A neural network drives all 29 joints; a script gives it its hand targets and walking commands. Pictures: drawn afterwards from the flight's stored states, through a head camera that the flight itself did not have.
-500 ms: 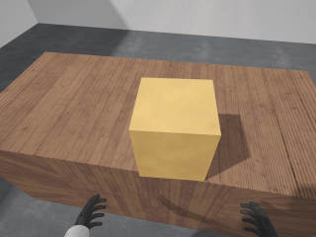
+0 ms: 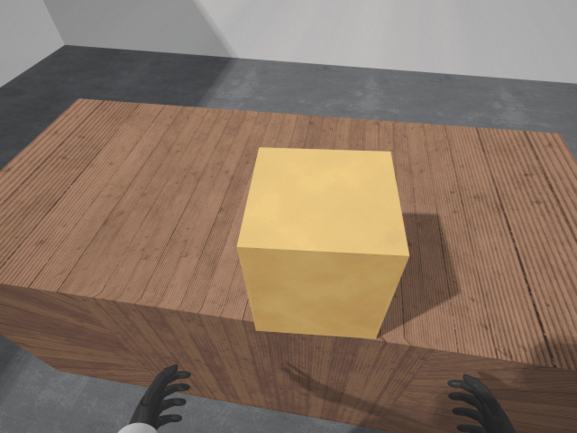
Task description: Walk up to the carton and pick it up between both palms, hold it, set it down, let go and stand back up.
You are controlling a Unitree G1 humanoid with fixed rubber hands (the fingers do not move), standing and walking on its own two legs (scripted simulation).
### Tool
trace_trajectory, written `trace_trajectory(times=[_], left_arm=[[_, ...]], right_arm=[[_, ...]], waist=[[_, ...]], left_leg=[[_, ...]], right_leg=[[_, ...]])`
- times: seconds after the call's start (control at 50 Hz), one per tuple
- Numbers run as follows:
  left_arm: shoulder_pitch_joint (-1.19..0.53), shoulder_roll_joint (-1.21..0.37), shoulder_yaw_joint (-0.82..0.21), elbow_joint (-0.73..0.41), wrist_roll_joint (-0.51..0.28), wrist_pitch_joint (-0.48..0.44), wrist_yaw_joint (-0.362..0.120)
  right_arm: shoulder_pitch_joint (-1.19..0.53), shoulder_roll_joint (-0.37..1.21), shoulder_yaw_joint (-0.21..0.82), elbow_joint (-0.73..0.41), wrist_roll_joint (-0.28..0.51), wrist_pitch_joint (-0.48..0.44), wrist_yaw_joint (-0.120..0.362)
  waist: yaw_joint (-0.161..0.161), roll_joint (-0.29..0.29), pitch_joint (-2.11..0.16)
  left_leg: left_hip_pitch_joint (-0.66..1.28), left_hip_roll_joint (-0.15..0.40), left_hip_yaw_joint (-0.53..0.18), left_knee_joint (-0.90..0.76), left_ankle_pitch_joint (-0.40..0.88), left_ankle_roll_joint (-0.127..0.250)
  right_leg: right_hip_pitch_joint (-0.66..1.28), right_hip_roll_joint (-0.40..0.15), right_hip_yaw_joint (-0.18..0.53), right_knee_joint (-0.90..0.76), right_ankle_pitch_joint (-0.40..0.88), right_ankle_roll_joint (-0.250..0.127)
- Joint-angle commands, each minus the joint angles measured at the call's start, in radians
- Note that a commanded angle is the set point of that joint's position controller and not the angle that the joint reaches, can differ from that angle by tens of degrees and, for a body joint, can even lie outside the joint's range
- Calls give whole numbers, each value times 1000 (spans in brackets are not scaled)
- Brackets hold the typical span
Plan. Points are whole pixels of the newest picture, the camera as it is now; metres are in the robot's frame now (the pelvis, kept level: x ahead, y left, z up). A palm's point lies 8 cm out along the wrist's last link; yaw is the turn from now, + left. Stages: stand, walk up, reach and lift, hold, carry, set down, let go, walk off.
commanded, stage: stand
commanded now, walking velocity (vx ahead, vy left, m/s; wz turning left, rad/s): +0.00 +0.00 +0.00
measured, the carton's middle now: (319, 246) +0.40 -0.01 +0.00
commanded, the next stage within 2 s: none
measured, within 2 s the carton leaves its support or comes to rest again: neither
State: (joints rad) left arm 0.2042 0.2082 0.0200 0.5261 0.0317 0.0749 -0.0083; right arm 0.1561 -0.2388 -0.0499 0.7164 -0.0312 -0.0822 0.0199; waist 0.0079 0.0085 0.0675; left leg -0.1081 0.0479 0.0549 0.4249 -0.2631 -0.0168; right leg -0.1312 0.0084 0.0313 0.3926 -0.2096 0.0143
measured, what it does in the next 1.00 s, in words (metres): stands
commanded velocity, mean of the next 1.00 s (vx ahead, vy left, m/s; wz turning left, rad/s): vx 0.00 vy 0.00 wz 0.00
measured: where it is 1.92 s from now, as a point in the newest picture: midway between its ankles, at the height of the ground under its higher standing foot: outside the picture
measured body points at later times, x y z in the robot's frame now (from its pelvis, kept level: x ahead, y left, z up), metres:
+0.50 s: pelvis -0.01 +0.01 -0.01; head -0.01 +0.01 +0.44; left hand +0.10 +0.25 -0.12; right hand +0.04 -0.25 -0.14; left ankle -0.02 +0.12 -0.74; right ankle +0.00 -0.13 -0.74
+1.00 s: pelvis -0.01 +0.00 +0.00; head +0.00 +0.00 +0.45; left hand +0.05 +0.25 -0.14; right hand -0.01 -0.27 -0.14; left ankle -0.02 +0.12 -0.74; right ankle +0.00 -0.13 -0.74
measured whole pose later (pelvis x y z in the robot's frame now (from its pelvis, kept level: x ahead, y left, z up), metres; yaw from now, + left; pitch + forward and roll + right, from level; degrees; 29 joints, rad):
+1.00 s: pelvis -0.01 +0.00 +0.00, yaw -3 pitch +1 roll +0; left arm 0.33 0.21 0.03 0.86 0.02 -0.02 0.02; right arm 0.32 -0.25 -0.05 0.97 -0.02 0.01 -0.01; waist -0.01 0.00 -0.01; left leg -0.20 0.05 0.10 0.44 -0.25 -0.01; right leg -0.26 0.01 0.08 0.44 -0.19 0.02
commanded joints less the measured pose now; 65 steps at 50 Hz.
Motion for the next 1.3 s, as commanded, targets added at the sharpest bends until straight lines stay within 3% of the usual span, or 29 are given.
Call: trace_trajectory(times=[0.0,0.06,0.08,0.1,0.18,0.22,0.26,0.32,0.36,0.44,0.5,0.54,0.58,0.6,0.66,0.72,0.8,0.84,0.88,0.94,0.96,1.0,1.04,1.1,1.16,1.22,1.24,1.26,1.28], left_arm=[[-29,136,46,-33,11,-98,-7],[46,106,44,2,1,-101,-1],[36,76,35,17,1,-99,1],[29,78,34,3,-7,-106,1],[111,123,49,69,-4,-97,13],[47,161,52,60,-2,-94,8],[89,82,24,87,-11,-97,7],[106,83,28,118,-9,-97,13],[67,95,30,107,-9,-97,9],[78,125,39,134,-8,-112,18],[90,135,47,145,-10,-97,17],[137,95,29,174,-21,-90,21],[144,55,25,195,-10,-86,25],[173,94,31,204,-18,-90,20],[98,84,30,202,-9,-95,21],[157,126,35,244,-20,-105,22],[137,81,28,256,-17,-97,31],[187,90,34,281,-14,-92,27],[114,145,40,263,-11,-101,29],[153,151,46,299,-22,-106,34],[152,127,41,316,-19,-96,31],[199,83,25,336,-14,-97,24],[211,-4,-4,354,-16,-101,36],[156,113,26,367,-23,-105,45],[120,168,41,379,-12,-110,43],[184,35,5,419,-23,-108,37],[184,20,1,450,-6,-98,49],[143,25,8,433,-8,-80,49],[199,-2,-4,443,-18,-74,59]], right_arm=[[72,-134,-26,-38,-3,106,0],[73,-80,-13,-39,4,93,-4],[75,-131,-24,-4,-12,93,-7],[39,-140,-30,-20,-13,86,-7],[119,-113,-17,15,2,89,-6],[119,-75,-10,20,6,92,-2],[96,-141,-16,29,-18,91,-2],[149,-92,-9,56,-2,86,-15],[134,-110,-17,47,15,87,-11],[156,-92,-7,85,4,96,-20],[160,-103,-11,92,2,104,-33],[143,-118,-18,110,2,99,-19],[202,-68,-7,118,10,93,-19],[223,-96,-16,143,17,86,-14],[140,-144,-30,123,-15,91,-26],[193,-89,-11,158,10,87,-26],[153,-118,-29,158,11,88,-22],[228,-115,-18,206,1,85,-13],[199,-124,-29,218,3,80,-17],[261,-64,0,253,21,84,-33],[254,-35,3,271,11,96,-38],[248,-60,4,269,16,99,-45],[229,-118,-6,283,7,90,-42],[243,-91,-6,296,14,74,-46],[183,-116,-4,298,9,71,-47],[270,-36,8,343,20,93,-57],[310,-74,2,361,19,99,-61],[281,-24,10,361,18,101,-61],[282,-44,14,371,16,117,-66]], waist=[[-27,-52,-114],[-6,-44,-182],[-15,35,-144],[1,-24,-130],[-8,22,-106],[-19,-79,-51],[2,21,-82],[-6,-27,-113],[-21,98,-97],[-15,-112,-53],[-21,-40,-35],[3,92,15],[-20,-19,-42],[-12,47,-70],[-17,-42,-8],[-24,-24,-60],[-27,14,-21],[-8,-76,-32],[-30,-24,-58],[-34,-76,-21],[-31,9,17],[-14,-69,-72],[-3,55,6],[-35,-81,-99],[-22,42,-74],[-22,3,-62],[-55,-14,35],[-38,-66,20],[-21,-22,16]], left_leg=[[0,76,-21,-3,122,9],[-69,59,-28,14,91,17],[-62,46,-29,-1,90,22],[-59,67,-46,-1,105,23],[-38,69,-26,-14,75,26],[-195,57,-36,-32,-9,38],[-94,45,-23,0,28,27],[-50,85,-65,-16,112,50],[-51,76,-38,-18,150,46],[-97,65,-26,11,66,30],[-73,66,-16,-3,20,53],[-191,85,-64,-87,-118,56],[-151,76,-50,-84,-146,48],[-99,81,-72,-84,-102,40],[-153,99,-94,-108,-159,70],[-74,68,-50,-81,-54,62],[-150,85,-86,-125,-189,68],[-115,77,-78,-103,-80,52],[-56,39,-29,-52,-10,40],[-77,55,-24,-27,33,44],[-82,65,-49,-67,4,53],[-17,88,-51,-55,51,53],[-94,89,-53,-69,92,57],[0,83,-27,-15,140,53],[-26,65,-8,-8,183,49],[-34,63,0,-15,111,35],[-34,69,-11,-34,127,34],[-28,73,-13,-32,101,39],[-48,69,-9,-58,67,48]], right_leg=[[-123,-58,62,8,230,12],[-47,-70,59,31,298,-4],[-71,-78,93,37,236,-8],[-111,-72,88,46,216,-12],[-142,-40,53,56,201,-5],[-80,-62,74,23,182,-8],[-155,-86,115,29,123,-20],[-142,-56,63,63,202,-30],[-178,-45,58,72,207,-9],[-181,-61,75,39,160,-9],[-217,-70,140,29,159,-29],[-182,-56,115,32,61,-28],[-182,-53,108,12,30,-24],[-208,-46,112,24,0,-25],[-213,-39,94,13,16,-23],[-190,-51,119,5,54,-21],[-180,-33,84,-6,-12,-19],[-169,-65,114,-22,13,-27],[-197,-92,184,-74,-11,-48],[-205,-85,165,-66,14,-37],[-236,-74,148,-65,15,-28],[-177,-44,93,-3,106,-19],[-164,-52,120,6,161,-36],[-127,-69,122,6,277,-43],[-122,-96,166,-2,302,-59],[-119,-53,93,45,285,-33],[-161,-56,103,32,269,-32],[-170,-46,97,12,256,-26],[-163,-37,99,15,175,-22]])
